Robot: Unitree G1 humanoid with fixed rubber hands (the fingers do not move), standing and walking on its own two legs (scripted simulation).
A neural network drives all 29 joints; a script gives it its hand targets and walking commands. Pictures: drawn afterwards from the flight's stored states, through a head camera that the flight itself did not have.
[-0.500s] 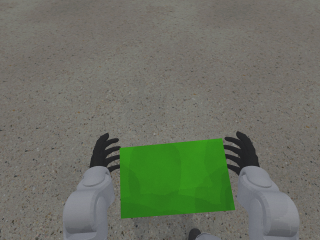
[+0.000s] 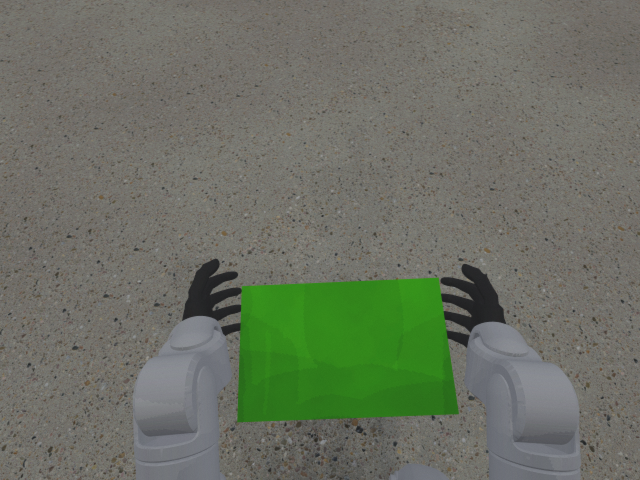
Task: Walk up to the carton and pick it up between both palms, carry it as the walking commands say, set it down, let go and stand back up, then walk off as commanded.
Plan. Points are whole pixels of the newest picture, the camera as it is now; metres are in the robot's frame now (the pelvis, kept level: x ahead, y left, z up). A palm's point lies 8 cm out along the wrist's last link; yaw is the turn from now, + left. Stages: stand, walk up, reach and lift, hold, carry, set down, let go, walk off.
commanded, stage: carry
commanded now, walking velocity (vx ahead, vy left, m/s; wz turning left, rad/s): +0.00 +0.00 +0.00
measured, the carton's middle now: (341, 351) +0.27 +0.00 -0.04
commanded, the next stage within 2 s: none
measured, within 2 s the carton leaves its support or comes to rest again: neither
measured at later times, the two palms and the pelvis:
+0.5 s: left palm (220, 184) +0.45 +0.16 +0.08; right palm (452, 188) +0.45 -0.14 +0.08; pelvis +0.21 +0.01 -0.01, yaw +2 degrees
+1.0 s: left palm (214, 150) +0.54 +0.19 +0.06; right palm (419, 154) +0.54 -0.11 +0.06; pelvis +0.29 +0.03 -0.02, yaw +3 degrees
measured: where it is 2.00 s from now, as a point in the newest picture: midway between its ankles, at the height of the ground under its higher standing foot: (313, 425)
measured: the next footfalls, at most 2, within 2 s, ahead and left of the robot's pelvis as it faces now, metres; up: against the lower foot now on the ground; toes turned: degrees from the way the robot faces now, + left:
right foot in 0.22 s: +0.23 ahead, -0.11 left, +0.00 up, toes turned -7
left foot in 0.38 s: +0.17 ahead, +0.09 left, +0.00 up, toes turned +4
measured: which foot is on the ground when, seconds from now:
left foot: down 0.00-0.24, up 0.26-0.36, down 0.38-0.96, up 0.98-1.00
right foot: up 0.00-0.20, down 0.22-0.76, up 0.78-0.92, down 0.94-1.00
